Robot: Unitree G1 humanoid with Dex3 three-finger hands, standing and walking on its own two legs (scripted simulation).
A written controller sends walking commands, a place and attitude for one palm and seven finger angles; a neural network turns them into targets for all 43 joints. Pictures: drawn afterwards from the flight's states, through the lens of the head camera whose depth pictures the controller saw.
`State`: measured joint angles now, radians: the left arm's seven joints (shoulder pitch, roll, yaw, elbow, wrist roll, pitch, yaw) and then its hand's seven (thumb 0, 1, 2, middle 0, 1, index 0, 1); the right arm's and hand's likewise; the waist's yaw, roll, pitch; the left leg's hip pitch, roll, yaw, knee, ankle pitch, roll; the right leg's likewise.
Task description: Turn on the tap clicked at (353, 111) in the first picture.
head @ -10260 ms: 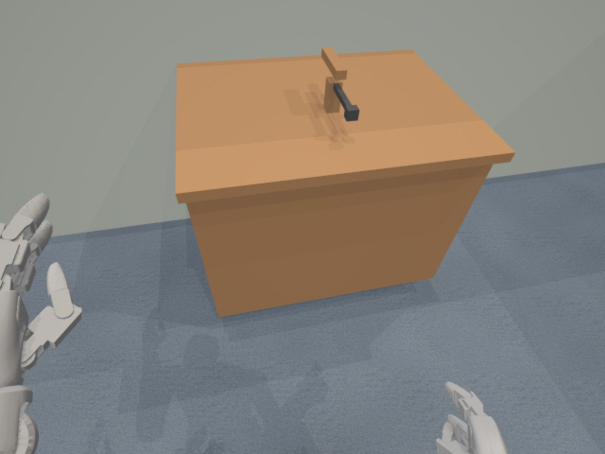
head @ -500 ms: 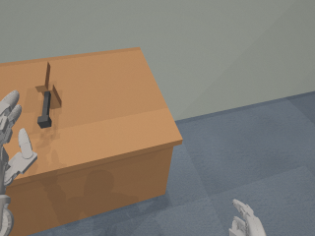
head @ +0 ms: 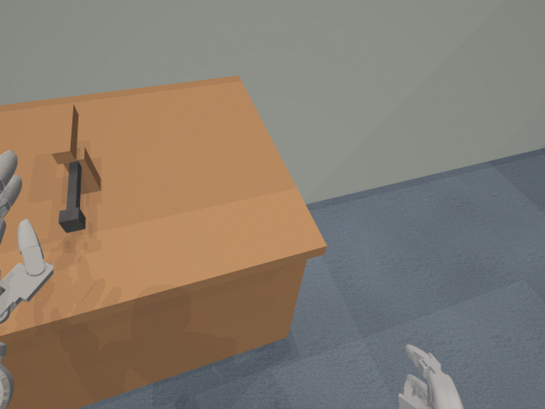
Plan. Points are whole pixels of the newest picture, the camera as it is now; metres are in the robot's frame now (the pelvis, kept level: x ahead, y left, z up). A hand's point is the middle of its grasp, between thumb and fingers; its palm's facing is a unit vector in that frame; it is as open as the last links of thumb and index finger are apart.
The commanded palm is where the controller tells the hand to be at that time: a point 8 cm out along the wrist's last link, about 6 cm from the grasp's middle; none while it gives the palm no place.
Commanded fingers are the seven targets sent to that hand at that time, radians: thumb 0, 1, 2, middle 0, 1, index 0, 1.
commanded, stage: shuffle to correct the standing spot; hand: left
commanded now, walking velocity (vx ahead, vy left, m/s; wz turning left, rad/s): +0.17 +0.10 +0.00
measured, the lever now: (72, 220) +0.36 +0.35 +0.04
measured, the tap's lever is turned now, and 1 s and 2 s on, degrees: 0 0 0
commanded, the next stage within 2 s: come to a stop and stand still in 0.04 s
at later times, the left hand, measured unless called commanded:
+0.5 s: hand (27, 225) +0.25 +0.28 +0.18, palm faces +0.41 -0.85 -0.34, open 7.4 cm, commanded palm +0.19 +0.32 +0.20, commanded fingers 0.00 0.90 0.90 -0.20 -0.30 -0.20 -0.30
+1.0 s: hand (16, 248) +0.23 +0.30 +0.17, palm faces +0.32 -0.88 -0.36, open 7.4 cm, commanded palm +0.18 +0.33 +0.20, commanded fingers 0.00 0.90 0.90 -0.20 -0.30 -0.20 -0.30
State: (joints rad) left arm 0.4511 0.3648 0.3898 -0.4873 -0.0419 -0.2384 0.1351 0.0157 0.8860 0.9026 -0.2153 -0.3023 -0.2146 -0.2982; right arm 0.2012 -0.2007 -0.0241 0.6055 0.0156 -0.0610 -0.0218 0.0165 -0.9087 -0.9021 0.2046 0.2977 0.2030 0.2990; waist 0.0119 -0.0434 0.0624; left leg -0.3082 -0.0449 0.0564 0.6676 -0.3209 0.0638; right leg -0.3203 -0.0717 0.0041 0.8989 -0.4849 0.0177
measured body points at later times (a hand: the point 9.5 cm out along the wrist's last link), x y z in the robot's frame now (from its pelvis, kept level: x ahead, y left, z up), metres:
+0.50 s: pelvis +0.03 +0.04 +0.02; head +0.05 +0.06 +0.46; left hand +0.22 +0.33 +0.20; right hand +0.21 -0.17 -0.06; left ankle +0.05 +0.15 -0.72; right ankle +0.02 -0.09 -0.72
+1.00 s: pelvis +0.02 +0.05 +0.02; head +0.03 +0.08 +0.47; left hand +0.21 +0.34 +0.19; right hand +0.18 -0.19 -0.04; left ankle +0.05 +0.15 -0.72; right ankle +0.02 -0.09 -0.72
